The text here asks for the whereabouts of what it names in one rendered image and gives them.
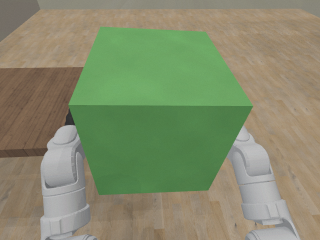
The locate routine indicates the robot right upper arm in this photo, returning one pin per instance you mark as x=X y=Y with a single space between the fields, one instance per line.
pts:
x=276 y=233

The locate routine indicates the table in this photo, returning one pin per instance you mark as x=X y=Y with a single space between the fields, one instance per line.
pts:
x=34 y=103

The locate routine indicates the right robot forearm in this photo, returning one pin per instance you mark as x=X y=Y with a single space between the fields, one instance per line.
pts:
x=261 y=199

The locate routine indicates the robot left hand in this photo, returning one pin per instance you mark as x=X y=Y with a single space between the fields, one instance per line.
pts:
x=69 y=119

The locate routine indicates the left robot forearm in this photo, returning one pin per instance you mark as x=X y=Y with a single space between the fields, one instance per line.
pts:
x=63 y=186

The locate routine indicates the carton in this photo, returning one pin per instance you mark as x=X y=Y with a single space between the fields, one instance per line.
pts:
x=156 y=110

